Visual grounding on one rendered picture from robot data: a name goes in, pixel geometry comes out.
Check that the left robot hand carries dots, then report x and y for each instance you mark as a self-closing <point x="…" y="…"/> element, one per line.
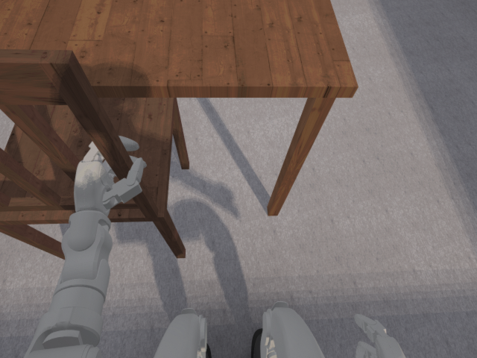
<point x="93" y="178"/>

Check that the chair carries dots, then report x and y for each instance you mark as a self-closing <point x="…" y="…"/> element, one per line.
<point x="57" y="115"/>

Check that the robot right thigh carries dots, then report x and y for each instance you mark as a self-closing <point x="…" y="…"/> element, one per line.
<point x="285" y="331"/>

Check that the right robot hand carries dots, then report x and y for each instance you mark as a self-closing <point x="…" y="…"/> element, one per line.
<point x="386" y="346"/>

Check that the right robot shin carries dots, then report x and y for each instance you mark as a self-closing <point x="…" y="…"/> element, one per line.
<point x="270" y="353"/>

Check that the left robot forearm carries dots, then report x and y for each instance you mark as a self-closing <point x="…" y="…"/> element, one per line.
<point x="74" y="316"/>

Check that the table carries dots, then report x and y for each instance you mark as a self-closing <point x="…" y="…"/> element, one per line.
<point x="199" y="49"/>

